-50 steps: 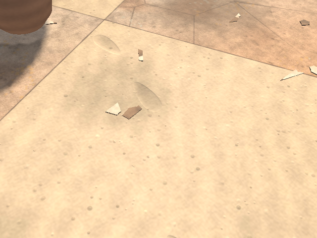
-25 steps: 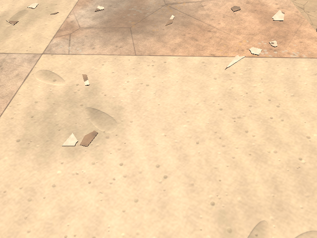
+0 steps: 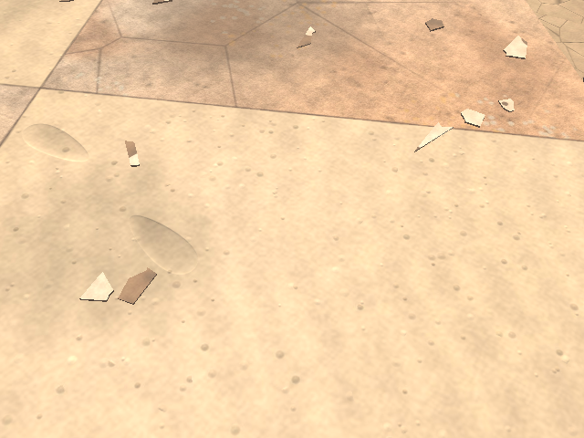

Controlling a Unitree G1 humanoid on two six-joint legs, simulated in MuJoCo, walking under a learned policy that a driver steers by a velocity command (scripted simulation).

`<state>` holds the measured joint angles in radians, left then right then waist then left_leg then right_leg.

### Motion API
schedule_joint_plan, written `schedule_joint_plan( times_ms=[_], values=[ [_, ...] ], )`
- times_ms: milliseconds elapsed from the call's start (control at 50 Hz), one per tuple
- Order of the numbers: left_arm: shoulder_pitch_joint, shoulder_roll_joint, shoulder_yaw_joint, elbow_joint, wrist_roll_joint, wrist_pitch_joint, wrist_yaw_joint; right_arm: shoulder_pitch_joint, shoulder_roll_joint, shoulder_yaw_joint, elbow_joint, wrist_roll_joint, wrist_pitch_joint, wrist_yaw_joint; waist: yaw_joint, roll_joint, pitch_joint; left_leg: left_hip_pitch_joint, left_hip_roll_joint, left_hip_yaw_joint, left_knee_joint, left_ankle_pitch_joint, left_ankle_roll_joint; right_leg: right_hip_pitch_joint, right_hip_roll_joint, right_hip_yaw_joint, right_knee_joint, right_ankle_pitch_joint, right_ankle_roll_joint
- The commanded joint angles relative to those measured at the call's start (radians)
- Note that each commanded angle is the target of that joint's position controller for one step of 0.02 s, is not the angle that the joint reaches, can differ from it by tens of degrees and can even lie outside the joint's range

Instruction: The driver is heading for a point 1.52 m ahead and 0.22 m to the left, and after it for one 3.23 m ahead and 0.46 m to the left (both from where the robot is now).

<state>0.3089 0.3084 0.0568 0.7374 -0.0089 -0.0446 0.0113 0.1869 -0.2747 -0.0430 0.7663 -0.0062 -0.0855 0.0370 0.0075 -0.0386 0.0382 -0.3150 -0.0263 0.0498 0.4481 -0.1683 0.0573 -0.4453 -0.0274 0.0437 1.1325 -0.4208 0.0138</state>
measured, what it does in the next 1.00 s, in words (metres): walks ahead: right foot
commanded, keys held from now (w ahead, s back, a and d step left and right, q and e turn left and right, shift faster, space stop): no key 0.60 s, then w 0.40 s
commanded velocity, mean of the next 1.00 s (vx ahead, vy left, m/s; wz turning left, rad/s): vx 0.16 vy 0.00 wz -0.01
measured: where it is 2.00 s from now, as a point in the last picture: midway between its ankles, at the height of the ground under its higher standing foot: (291, 345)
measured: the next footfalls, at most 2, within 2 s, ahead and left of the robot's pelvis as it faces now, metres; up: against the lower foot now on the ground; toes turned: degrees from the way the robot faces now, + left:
right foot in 0.28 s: +0.21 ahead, -0.14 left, +0.00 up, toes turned -1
left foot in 1.32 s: +0.53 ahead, +0.12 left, +0.00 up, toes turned +3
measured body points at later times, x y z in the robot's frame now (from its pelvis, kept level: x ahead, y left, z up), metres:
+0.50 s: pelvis +0.12 -0.02 -0.01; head +0.13 -0.03 +0.44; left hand +0.28 +0.23 -0.10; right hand +0.21 -0.28 -0.14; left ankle +0.04 +0.09 -0.74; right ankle +0.16 -0.14 -0.74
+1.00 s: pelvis +0.20 -0.05 +0.00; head +0.22 -0.06 +0.45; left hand +0.24 +0.22 -0.12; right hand +0.28 -0.33 -0.13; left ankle +0.14 +0.09 -0.65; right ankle +0.17 -0.14 -0.74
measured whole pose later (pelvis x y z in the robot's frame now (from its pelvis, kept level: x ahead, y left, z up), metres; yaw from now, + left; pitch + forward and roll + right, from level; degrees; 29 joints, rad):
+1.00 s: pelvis +0.20 -0.05 +0.00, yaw +1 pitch +0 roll +0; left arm 0.33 0.24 0.07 0.90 -0.01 -0.09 -0.03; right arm 0.24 -0.29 -0.05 0.95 0.04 -0.08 0.01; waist 0.01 0.03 0.02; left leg -0.42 0.05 -0.02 1.13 -0.34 0.05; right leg -0.12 0.04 -0.05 0.39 -0.26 -0.06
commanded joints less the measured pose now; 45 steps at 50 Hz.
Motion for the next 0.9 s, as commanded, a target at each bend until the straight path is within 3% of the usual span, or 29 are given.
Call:
schedule_joint_plan(
  times_ms=[20,100,200,240,260,280,300,320,340,360,420,500,580,600,640,680,700,740,760,780,820,840,860,880,900],
  values=[
    [0.074,0.059,0.022,-0.046,0.006,0.012,0.009,-0.021,-0.112,-0.022,-0.035,-0.01,-0.016,-0.007,0.033,0.132,-0.112,0.12,0.252,-0.184,-0.182,0.651,0.187,-0.039,-0.057,0.016,-0.04,0.085,0.025],
    [-0.003,0.017,0.005,-0.065,0.018,0.023,0.017,-0.047,-0.127,-0.022,-0.004,-0.005,-0.003,-0.025,0.026,0.135,-0.111,0.104,0.211,-0.08,-0.188,0.689,0.166,0.015,-0.06,0.0,-0.31,0.243,0.038],
    [-0.107,0.041,0.013,-0.085,0.011,0.025,0.011,0.002,-0.146,-0.022,0.047,0.001,0.03,-0.028,-0.023,0.12,-0.105,0.166,0.235,-0.112,-0.156,0.551,0.159,0.067,-0.038,-0.005,-0.497,0.304,0.026],
    [-0.111,0.044,0.017,-0.087,0.016,0.025,0.01,-0.017,-0.14,-0.018,0.057,0.012,0.041,-0.028,-0.007,0.116,-0.091,0.167,0.234,-0.131,-0.111,0.459,0.141,0.117,-0.024,-0.016,-0.593,0.308,0.002],
    [-0.096,0.045,0.02,-0.081,0.021,0.022,0.01,-0.023,-0.125,-0.012,0.062,0.021,0.044,-0.028,0.011,0.104,-0.089,0.152,0.209,-0.13,-0.075,0.378,0.109,0.185,-0.015,-0.023,-0.694,0.4,-0.018],
    [-0.091,0.082,0.028,-0.082,0.029,0.019,0.015,0.016,-0.095,-0.002,0.072,0.011,0.041,-0.029,0.001,0.055,-0.104,0.124,0.162,-0.12,-0.03,0.283,0.057,0.278,-0.059,0.031,-0.737,0.625,-0.041],
    [-0.093,0.14,0.039,-0.094,0.03,0.021,0.023,0.082,-0.08,0.004,0.076,-0.018,0.031,-0.026,-0.049,-0.036,-0.149,0.061,0.091,-0.083,0.024,0.108,0.009,0.396,-0.145,0.105,-0.671,0.881,-0.083],
    [-0.114,0.097,0.028,-0.085,0.029,0.03,0.024,0.153,-0.042,0.014,0.097,-0.018,0.031,-0.028,-0.084,-0.13,-0.197,0.022,0.056,-0.056,0.016,-0.083,-0.034,0.439,-0.191,0.159,-0.645,0.854,-0.161],
    [-0.143,0.043,0.017,-0.091,0.019,0.035,0.015,0.109,-0.061,0.016,0.099,-0.014,0.041,-0.031,-0.056,-0.109,-0.181,0.046,0.061,-0.058,-0.007,-0.112,-0.051,0.4,-0.162,0.15,-0.647,0.74,-0.162],
    [-0.165,0.026,0.014,-0.093,0.016,0.038,0.007,0.07,-0.084,0.011,0.097,-0.008,0.053,-0.034,-0.043,-0.081,-0.149,0.044,0.058,-0.052,-0.021,-0.096,-0.052,0.361,-0.118,0.116,-0.646,0.636,-0.129],
    [-0.161,0.053,0.021,-0.081,0.018,0.027,-0.003,0.037,-0.109,0.005,0.101,-0.003,0.084,-0.042,-0.028,-0.024,-0.114,0.064,0.066,-0.061,-0.015,0.011,-0.041,0.322,-0.071,0.07,-0.621,0.641,-0.091],
    [-0.165,0.042,0.02,-0.056,0.017,0.021,-0.002,0.038,-0.105,0.004,0.126,0.002,0.091,-0.049,-0.026,-0.002,-0.132,0.111,0.078,-0.066,0.0,0.108,-0.043,0.336,-0.064,0.057,-0.599,0.723,-0.093],
    [-0.185,0.042,0.022,-0.029,0.016,0.027,0.001,0.035,-0.099,0.003,0.155,0.004,0.101,-0.054,-0.028,0.025,-0.114,0.119,0.078,-0.064,-0.007,0.092,-0.046,0.33,-0.055,0.048,-0.604,0.678,-0.094],
    [-0.19,0.041,0.022,-0.022,0.015,0.029,0.002,0.036,-0.097,0.003,0.162,0.004,0.103,-0.055,-0.029,0.029,-0.107,0.118,0.078,-0.064,-0.011,0.081,-0.046,0.327,-0.052,0.046,-0.608,0.659,-0.093],
    [-0.177,0.041,0.026,0.005,0.009,0.037,0.005,0.059,-0.094,0.001,0.184,0.008,0.107,-0.057,-0.032,0.035,-0.098,0.097,0.061,-0.049,-0.029,-0.156,-0.028,0.318,-0.018,0.017,-0.608,0.37,-0.09],
    [-0.183,0.045,0.032,0.011,0.002,0.041,0.01,0.054,-0.11,-0.004,0.182,0.016,0.102,-0.06,-0.028,0.078,-0.001,0.02,0.087,-0.096,-0.062,-0.429,0.022,0.218,0.016,0.0,-0.601,-0.031,-0.091],
    [-0.197,0.041,0.03,0.007,0.0,0.032,0.011,0.065,-0.116,-0.006,0.179,0.02,0.091,-0.062,-0.037,0.097,0.054,0.013,0.117,-0.144,-0.09,-0.504,0.05,0.145,0.028,-0.006,-0.588,-0.111,-0.087],
    [-0.243,0.016,0.026,-0.005,-0.012,-0.003,0.002,0.121,-0.161,-0.018,0.193,0.028,0.059,-0.065,-0.059,0.171,0.128,0.093,0.243,-0.314,-0.19,-0.544,0.124,-0.011,0.059,-0.076,-0.468,-0.027,-0.068],
    [-0.258,0.009,0.025,-0.011,-0.018,-0.021,-0.005,0.116,-0.192,-0.029,0.195,0.032,0.045,-0.065,-0.052,0.209,0.168,0.135,0.325,-0.401,-0.222,-0.464,0.163,-0.081,0.046,-0.098,-0.428,0.043,-0.069],
    [-0.263,0.009,0.024,-0.009,-0.016,-0.037,-0.012,0.114,-0.19,-0.032,0.196,0.034,0.033,-0.065,-0.048,0.206,0.177,0.166,0.357,-0.424,-0.206,-0.33,0.179,-0.104,0.025,-0.085,-0.432,0.051,-0.077],
    [-0.179,0.011,0.031,0.028,-0.018,-0.051,-0.025,0.083,-0.174,-0.031,0.187,0.038,0.024,-0.057,0.005,0.182,0.124,0.164,0.317,-0.331,-0.128,-0.124,0.144,0.046,0.029,-0.099,-0.558,0.072,-0.1],
    [-0.048,0.043,0.05,0.08,-0.02,-0.053,-0.027,0.025,-0.163,-0.028,0.166,0.035,0.022,-0.053,0.071,0.152,0.06,0.069,0.241,-0.231,-0.021,0.042,0.097,0.274,0.047,-0.08,-0.623,0.137,-0.123],
    [0.082,0.15,0.087,0.124,-0.015,-0.06,-0.03,-0.016,-0.119,-0.015,0.126,0.033,0.012,-0.053,0.108,-0.047,-0.004,-0.085,0.074,-0.051,0.304,0.193,0.006,0.475,-0.075,0.181,-0.723,0.181,-0.201],
    [0.206,0.192,0.093,0.146,-0.009,-0.061,-0.037,-0.004,-0.091,-0.006,0.108,0.02,-0.004,-0.055,0.14,-0.239,-0.11,-0.307,-0.018,-0.053,0.653,-0.241,-0.052,0.696,-0.279,0.568,-0.88,0.222,-0.317],
    [0.147,0.105,0.058,0.138,-0.001,-0.067,-0.038,-0.006,-0.125,-0.017,0.105,0.04,-0.016,-0.048,0.09,-0.136,-0.077,-0.413,0.016,-0.156,0.788,-0.365,-0.027,0.676,-0.335,0.6,-0.89,0.28,-0.319]
  ],
)
Over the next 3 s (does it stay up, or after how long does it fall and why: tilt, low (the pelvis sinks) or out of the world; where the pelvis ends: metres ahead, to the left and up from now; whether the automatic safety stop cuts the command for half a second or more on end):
stays up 1.21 0.08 -0.01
